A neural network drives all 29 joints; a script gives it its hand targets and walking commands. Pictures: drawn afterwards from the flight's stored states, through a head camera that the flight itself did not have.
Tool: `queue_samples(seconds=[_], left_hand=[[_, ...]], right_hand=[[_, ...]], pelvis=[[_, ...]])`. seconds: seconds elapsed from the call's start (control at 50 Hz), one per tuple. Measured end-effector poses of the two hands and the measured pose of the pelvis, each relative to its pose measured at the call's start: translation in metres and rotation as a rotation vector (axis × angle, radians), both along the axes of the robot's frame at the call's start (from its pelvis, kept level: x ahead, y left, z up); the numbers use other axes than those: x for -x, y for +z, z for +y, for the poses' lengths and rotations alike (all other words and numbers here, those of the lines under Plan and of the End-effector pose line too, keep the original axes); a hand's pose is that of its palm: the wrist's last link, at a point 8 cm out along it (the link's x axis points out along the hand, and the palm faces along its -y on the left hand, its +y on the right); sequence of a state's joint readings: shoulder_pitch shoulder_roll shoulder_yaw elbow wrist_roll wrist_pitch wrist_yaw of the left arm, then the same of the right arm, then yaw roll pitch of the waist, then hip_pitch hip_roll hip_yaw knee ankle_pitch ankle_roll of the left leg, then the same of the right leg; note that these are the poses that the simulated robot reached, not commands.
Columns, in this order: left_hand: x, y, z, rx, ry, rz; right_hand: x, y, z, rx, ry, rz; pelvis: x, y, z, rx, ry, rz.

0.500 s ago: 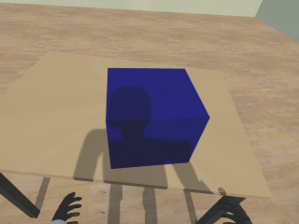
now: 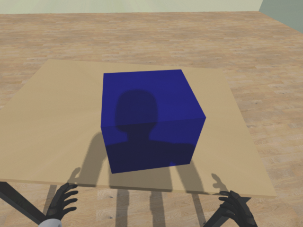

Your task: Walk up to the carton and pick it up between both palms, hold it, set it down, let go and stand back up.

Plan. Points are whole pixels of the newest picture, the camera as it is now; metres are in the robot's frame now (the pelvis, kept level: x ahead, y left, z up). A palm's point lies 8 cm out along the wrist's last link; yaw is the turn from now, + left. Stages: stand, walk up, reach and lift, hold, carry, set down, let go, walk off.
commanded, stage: reach and lift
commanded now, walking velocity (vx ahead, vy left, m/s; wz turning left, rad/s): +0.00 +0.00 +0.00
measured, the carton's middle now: (147, 119) +0.46 +0.03 +0.02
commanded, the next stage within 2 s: none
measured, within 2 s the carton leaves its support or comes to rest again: neither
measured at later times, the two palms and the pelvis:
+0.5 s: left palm (59, 203) +0.19 +0.24 -0.02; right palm (250, 200) +0.21 -0.24 +0.00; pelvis +0.03 +0.01 +0.00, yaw +0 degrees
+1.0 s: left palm (68, 168) +0.26 +0.23 +0.04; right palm (251, 160) +0.29 -0.25 +0.06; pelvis +0.00 -0.02 +0.00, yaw +0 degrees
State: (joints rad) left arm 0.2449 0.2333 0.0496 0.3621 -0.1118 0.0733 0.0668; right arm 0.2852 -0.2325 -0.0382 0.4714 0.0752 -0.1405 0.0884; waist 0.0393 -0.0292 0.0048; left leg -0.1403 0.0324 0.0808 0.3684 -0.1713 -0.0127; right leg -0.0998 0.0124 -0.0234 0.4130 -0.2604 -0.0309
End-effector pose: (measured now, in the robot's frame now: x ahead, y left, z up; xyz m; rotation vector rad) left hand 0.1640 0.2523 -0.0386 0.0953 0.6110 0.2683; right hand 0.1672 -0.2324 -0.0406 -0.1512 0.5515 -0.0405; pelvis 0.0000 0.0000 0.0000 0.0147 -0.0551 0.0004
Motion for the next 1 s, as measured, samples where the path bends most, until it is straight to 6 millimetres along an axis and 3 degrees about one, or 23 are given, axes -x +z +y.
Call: queue_samples(seconds=[0.26,0.48,0.7,0.88,1.0], left_hand=[[-0.021,0.004,-0.005,0.017,0.023,-0.144],[-0.022,0.020,-0.007,-0.008,0.034,-0.247],[-0.059,0.050,-0.016,-0.006,-0.005,-0.372],[-0.084,0.070,-0.022,0.061,0.030,-0.385],[-0.094,0.074,-0.020,0.085,0.047,-0.346]], right_hand=[[-0.040,0.029,0.004,-0.025,0.050,-0.112],[-0.044,0.038,-0.008,-0.080,0.020,-0.195],[-0.057,0.047,-0.017,-0.153,0.022,-0.271],[-0.096,0.083,-0.014,-0.150,0.096,-0.303],[-0.124,0.103,-0.016,-0.123,0.092,-0.293]], pelvis=[[-0.018,0.002,0.006,0.009,-0.011,0.020],[-0.028,0.002,0.011,0.014,-0.004,0.015],[-0.017,0.001,0.005,0.008,-0.018,0.021],[-0.005,0.001,-0.009,0.000,-0.015,0.029],[-0.001,0.002,-0.017,-0.001,0.003,0.032]])
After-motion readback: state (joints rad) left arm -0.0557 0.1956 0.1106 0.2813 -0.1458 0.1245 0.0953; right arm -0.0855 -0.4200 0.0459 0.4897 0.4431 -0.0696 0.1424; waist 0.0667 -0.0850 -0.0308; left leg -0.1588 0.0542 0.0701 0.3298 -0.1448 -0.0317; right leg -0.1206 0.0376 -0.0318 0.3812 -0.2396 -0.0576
